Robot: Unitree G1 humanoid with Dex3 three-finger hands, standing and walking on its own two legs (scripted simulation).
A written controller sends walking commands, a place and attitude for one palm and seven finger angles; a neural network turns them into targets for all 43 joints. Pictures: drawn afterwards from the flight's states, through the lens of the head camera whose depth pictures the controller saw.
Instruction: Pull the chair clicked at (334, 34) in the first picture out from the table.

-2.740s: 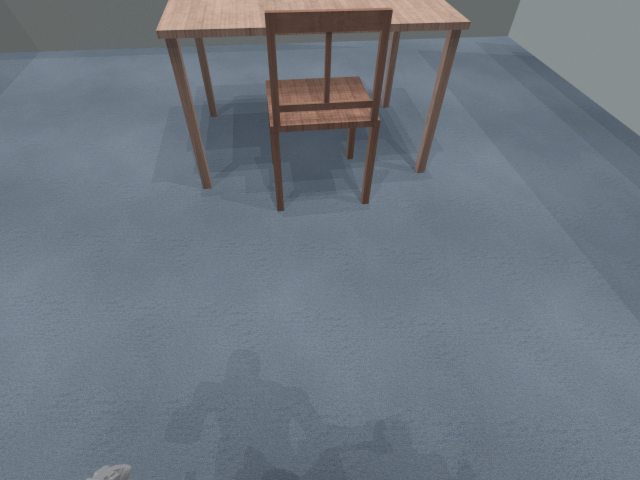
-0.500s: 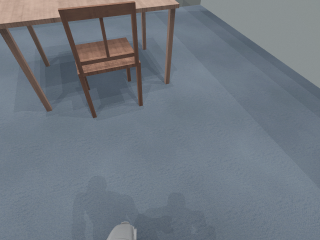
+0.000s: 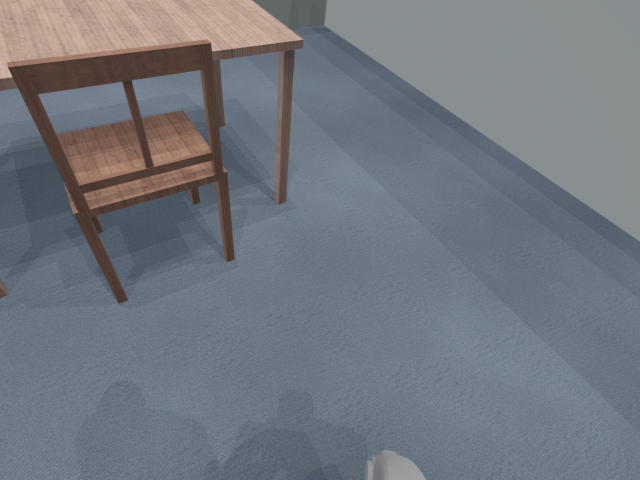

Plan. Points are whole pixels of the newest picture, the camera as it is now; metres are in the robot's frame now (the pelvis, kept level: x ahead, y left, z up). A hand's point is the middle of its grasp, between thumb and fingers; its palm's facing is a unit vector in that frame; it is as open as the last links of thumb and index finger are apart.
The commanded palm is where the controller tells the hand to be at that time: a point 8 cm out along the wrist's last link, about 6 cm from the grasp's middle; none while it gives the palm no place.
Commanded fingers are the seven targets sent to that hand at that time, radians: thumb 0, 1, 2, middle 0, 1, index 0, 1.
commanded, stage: walk to a spot facing it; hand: left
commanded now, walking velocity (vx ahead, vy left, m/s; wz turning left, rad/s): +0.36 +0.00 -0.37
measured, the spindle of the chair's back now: (138, 126) +0.91 +0.52 -0.12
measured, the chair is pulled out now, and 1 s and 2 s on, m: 0.00 0.00 0.00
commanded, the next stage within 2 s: turn to face it in 0.94 s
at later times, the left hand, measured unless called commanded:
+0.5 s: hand (229, 378) +0.31 +0.16 -0.18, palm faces -0.13 -0.97 -0.22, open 7.2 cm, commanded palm none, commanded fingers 0.00 0.90 0.90 -0.20 -0.30 -0.20 -0.30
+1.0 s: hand (268, 251) +0.59 +0.13 -0.17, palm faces -0.36 -0.90 -0.24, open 7.4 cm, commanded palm none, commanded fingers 0.00 0.90 0.90 -0.20 -0.30 -0.20 -0.30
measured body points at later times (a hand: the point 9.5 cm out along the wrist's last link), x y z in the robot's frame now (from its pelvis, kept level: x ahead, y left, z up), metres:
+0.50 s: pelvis +0.24 -0.02 -0.01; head +0.25 -0.02 +0.44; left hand +0.32 +0.21 -0.17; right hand +0.21 -0.25 -0.16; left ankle +0.27 +0.11 -0.67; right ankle +0.22 -0.10 -0.74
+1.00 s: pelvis +0.42 -0.02 -0.01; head +0.45 -0.04 +0.44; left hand +0.60 +0.18 -0.15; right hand +0.35 -0.26 -0.16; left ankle +0.45 +0.12 -0.74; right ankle +0.44 -0.15 -0.71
